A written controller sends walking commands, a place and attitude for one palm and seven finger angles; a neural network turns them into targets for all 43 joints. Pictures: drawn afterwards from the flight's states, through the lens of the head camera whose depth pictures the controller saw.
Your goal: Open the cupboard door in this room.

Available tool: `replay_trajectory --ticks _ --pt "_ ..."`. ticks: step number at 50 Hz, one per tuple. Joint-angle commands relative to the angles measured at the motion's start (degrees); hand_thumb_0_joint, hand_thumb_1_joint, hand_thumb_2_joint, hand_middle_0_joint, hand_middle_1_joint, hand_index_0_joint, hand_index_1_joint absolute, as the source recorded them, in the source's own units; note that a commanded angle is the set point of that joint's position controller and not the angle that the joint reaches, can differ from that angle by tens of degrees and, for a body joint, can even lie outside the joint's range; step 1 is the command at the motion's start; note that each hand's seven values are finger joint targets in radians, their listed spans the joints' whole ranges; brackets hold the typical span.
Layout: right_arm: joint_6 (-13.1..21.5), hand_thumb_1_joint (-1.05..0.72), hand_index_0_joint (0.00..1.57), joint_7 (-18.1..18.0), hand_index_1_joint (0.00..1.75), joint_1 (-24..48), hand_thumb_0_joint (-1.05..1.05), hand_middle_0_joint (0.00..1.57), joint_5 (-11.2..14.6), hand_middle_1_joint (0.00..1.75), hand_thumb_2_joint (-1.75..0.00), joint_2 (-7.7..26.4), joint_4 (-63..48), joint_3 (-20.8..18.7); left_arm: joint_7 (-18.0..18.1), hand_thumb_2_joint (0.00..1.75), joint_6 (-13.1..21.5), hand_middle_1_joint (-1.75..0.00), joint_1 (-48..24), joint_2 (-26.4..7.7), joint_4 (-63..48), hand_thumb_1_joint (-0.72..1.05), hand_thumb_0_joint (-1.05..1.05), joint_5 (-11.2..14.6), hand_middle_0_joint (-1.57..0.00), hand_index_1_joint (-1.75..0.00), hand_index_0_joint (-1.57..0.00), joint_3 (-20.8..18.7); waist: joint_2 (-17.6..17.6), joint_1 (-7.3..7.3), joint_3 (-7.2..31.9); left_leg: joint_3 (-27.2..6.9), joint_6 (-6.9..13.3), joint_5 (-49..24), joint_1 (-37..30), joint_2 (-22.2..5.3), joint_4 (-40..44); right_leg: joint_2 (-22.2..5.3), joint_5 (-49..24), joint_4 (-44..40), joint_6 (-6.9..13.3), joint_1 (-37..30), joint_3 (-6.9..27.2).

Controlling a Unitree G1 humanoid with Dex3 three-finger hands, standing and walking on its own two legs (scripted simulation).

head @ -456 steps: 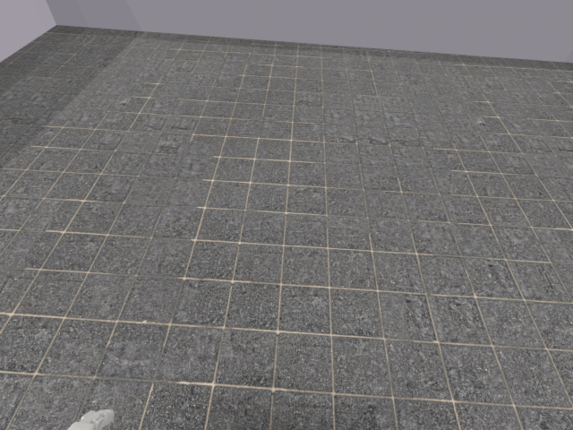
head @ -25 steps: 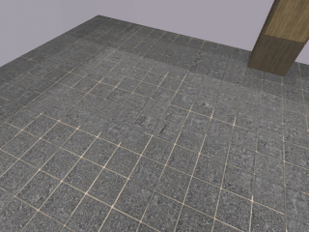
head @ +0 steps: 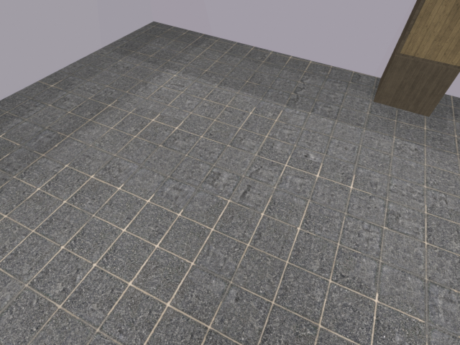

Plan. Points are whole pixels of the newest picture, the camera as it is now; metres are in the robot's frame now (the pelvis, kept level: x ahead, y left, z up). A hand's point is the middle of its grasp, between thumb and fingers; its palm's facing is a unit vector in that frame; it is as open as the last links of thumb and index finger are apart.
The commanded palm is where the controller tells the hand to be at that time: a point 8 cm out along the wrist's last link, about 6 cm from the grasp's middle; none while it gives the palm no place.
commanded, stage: stand and wait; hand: left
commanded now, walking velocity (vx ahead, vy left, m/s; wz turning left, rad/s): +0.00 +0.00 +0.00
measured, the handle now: out of the picture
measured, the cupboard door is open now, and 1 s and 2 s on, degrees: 0 0 0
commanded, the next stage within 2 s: turn or walk to find it in 0.50 s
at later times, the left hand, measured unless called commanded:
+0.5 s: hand out of the picture +0.08 +0.25 -0.15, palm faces -0.01 -0.94 -0.34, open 7.4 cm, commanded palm none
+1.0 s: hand out of the picture +0.09 +0.23 -0.16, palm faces +0.02 -0.95 -0.32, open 7.4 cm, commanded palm none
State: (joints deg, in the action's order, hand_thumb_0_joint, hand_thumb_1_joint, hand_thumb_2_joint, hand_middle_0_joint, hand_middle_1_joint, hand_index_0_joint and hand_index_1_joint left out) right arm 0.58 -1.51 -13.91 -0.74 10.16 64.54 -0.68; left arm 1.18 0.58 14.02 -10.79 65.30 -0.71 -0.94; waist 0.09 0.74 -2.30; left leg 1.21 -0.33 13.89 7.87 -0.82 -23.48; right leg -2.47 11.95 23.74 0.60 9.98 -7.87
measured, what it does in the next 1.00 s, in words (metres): stands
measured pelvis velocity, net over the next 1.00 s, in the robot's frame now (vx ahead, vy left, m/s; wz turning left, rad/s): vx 0.02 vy -0.01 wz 0.02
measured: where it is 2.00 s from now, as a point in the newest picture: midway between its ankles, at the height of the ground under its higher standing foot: outside the picture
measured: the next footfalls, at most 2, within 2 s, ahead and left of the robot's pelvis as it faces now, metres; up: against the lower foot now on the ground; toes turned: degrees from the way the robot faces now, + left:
right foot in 1.78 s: +0.06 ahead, -0.14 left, +0.00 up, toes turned +19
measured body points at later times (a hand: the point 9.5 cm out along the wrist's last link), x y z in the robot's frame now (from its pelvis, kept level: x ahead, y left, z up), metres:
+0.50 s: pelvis +0.01 -0.01 +0.00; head +0.02 -0.01 +0.45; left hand +0.08 +0.29 -0.13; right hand +0.08 -0.30 -0.13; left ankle -0.01 +0.12 -0.74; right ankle +0.01 -0.11 -0.74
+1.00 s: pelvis +0.02 -0.01 +0.00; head +0.04 -0.01 +0.45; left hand +0.09 +0.28 -0.13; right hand +0.11 -0.28 -0.14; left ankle -0.01 +0.12 -0.74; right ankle +0.01 -0.11 -0.74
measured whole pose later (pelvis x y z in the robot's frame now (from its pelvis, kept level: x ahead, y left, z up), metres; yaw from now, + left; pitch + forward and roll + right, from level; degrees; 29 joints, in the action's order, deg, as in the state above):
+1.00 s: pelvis +0.02 -0.01 +0.00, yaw +1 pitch -1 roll +0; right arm -0.2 -0.5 -7.1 -0.9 17.1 62.4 0.6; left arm 0.4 -0.1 6.7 -17.3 63.1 -0.5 -0.5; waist -0.6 0.5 -3.0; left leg 0.0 -1.1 13.9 5.4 -1.0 -20.4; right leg -2.2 13.1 21.7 0.8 7.6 -9.1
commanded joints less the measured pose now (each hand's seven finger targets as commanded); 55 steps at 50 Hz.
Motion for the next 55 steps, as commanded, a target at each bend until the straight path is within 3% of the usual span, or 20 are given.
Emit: replay_trajectory --ticks 1,16,26,31,36,45,49,52,55 --pt "1.22 -0.90 0.20 -0.19 0.30 -0.91 0.00 0.20 0.15 0.30 -0.90 10.01 -2.10 -1.65 0.33 0.90 1.26 -0.30 0.43 -9.93 -2.43 0.90 0.00 -0.08 -0.20 -0.30 -0.20 -1.59 -1.00 -0.02 -1.12 -4.81 1.72 -5.29 3.99 -5.83 5.77 -6.11 -1.97 -5.78 0.82 -2.39 6.94" --pt "1.33 -0.90 0.20 0.51 0.30 5.68 0.00 0.20 -0.01 0.30 -0.90 17.49 -3.75 -1.53 -0.61 0.90 1.65 -0.30 -6.26 -17.33 -3.87 0.90 0.00 0.00 -0.20 -0.30 -0.20 -2.08 -0.72 -0.02 1.05 -5.23 1.38 -6.30 1.44 -6.80 7.68 -6.89 -3.22 -8.48 1.16 -4.20 8.40" --pt "1.29 -0.90 0.20 0.83 0.30 8.58 0.00 0.20 -0.05 0.30 -0.90 20.64 -4.60 -1.08 -0.93 0.90 1.50 -0.30 -9.44 -20.15 -4.43 0.90 0.00 0.07 -0.20 -0.30 -0.20 -1.78 -0.83 -0.12 2.85 -5.41 1.14 -9.64 -0.31 -7.27 8.26 -7.23 -7.22 -8.39 0.81 -5.72 8.11" --pt "0.15 -0.90 0.20 0.94 0.30 7.23 0.00 0.20 -0.21 0.30 -0.90 17.17 -5.04 -0.26 -0.34 0.90 0.16 -0.30 -8.05 -16.87 -4.76 0.90 0.00 0.18 -0.20 -0.30 -0.20 -1.32 -1.13 0.05 3.93 -4.89 0.41 -15.19 1.60 -7.19 5.26 -7.65 -11.52 -3.82 -0.20 -6.44 5.99" --pt "0.50 -0.90 0.20 0.69 0.30 7.44 0.00 0.20 0.01 0.30 -0.90 18.98 -5.34 -0.73 -0.32 0.90 0.75 -0.30 -8.79 -18.60 -5.46 0.90 0.00 0.17 -0.20 -0.30 -0.20 -1.42 -0.08 -0.15 6.73 -5.16 0.64 -19.85 -1.16 -7.25 3.93 -7.84 -17.03 -3.18 0.46 -7.78 6.15" --pt "0.97 -0.90 0.20 0.40 0.30 8.31 0.00 0.20 0.21 0.30 -0.90 19.78 -4.83 -1.08 -0.29 0.90 1.22 -0.30 -9.13 -19.43 -5.33 0.90 0.00 0.21 -0.20 -0.30 -0.20 -1.68 -0.26 -0.08 4.49 -5.13 0.83 -17.55 -1.78 -7.23 5.55 -7.53 -15.69 -5.16 0.89 -7.75 6.41" --pt "-0.14 -0.90 0.20 0.57 0.30 5.90 0.00 0.20 0.00 0.30 -0.90 14.70 -4.67 -0.39 0.26 0.90 -0.16 -0.30 -6.60 -14.85 -4.91 0.90 0.00 0.25 -0.20 -0.30 -0.20 -1.30 -0.82 -0.02 3.80 -4.67 0.14 -18.59 1.43 -6.62 3.16 -7.92 -14.82 -2.29 -0.07 -7.72 4.72" --pt "-1.02 -0.90 0.20 0.64 0.30 4.61 0.00 0.20 -0.16 0.30 -0.90 12.64 -5.19 -0.33 0.61 0.90 -0.97 -0.30 -4.69 -13.83 -5.20 0.90 0.00 0.24 -0.20 -0.30 -0.20 -1.47 0.40 0.38 3.58 -4.17 -0.39 -18.16 5.30 -5.91 0.24 -9.37 -15.02 -0.44 0.03 -8.53 4.28" --pt "-1.54 -0.90 0.20 0.65 0.30 3.90 0.00 0.20 -0.15 0.30 -0.90 12.33 -6.35 -0.94 0.81 0.90 -1.29 -0.30 -3.45 -14.91 -6.28 0.90 0.00 0.06 -0.20 -0.30 -0.20 -2.32 2.95 0.68 4.19 -2.85 -0.67 -16.00 8.24 -4.59 -5.59 -12.96 -16.07 -0.33 2.29 -8.93 5.20"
